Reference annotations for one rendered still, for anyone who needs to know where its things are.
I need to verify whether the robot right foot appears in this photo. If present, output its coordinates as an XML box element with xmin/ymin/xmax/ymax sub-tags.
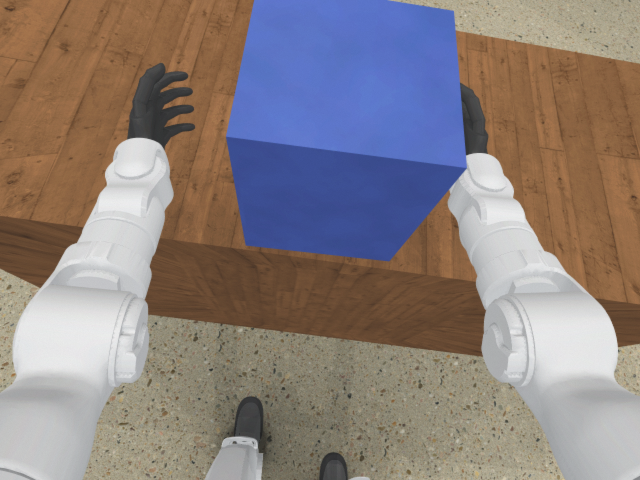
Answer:
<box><xmin>319</xmin><ymin>452</ymin><xmax>348</xmax><ymax>480</ymax></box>

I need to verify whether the robot left hand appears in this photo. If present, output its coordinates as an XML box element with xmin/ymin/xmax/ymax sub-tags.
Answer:
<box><xmin>127</xmin><ymin>63</ymin><xmax>195</xmax><ymax>151</ymax></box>

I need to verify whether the robot left forearm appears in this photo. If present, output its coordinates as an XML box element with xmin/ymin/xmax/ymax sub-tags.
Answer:
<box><xmin>13</xmin><ymin>138</ymin><xmax>174</xmax><ymax>375</ymax></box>

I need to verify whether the robot right hand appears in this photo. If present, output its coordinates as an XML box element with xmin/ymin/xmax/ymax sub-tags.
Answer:
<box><xmin>460</xmin><ymin>83</ymin><xmax>488</xmax><ymax>155</ymax></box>

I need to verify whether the robot right upper arm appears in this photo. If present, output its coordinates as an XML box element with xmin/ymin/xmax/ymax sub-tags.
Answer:
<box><xmin>481</xmin><ymin>291</ymin><xmax>640</xmax><ymax>480</ymax></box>

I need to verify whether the carton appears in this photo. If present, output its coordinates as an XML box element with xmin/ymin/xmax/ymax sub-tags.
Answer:
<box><xmin>226</xmin><ymin>0</ymin><xmax>467</xmax><ymax>261</ymax></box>

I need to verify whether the robot left foot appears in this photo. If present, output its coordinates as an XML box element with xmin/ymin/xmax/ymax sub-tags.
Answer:
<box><xmin>234</xmin><ymin>396</ymin><xmax>263</xmax><ymax>446</ymax></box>

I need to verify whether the robot left upper arm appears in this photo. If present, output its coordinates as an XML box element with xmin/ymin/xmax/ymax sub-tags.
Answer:
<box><xmin>0</xmin><ymin>284</ymin><xmax>149</xmax><ymax>480</ymax></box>

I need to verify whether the robot foot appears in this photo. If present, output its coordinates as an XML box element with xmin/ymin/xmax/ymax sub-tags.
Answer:
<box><xmin>319</xmin><ymin>452</ymin><xmax>348</xmax><ymax>480</ymax></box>
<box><xmin>234</xmin><ymin>396</ymin><xmax>263</xmax><ymax>446</ymax></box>

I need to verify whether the robot right forearm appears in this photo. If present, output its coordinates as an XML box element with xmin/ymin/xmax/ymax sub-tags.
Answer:
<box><xmin>448</xmin><ymin>153</ymin><xmax>618</xmax><ymax>371</ymax></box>

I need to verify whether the pedestal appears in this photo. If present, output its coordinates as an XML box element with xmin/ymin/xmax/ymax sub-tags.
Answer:
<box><xmin>0</xmin><ymin>0</ymin><xmax>640</xmax><ymax>357</ymax></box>

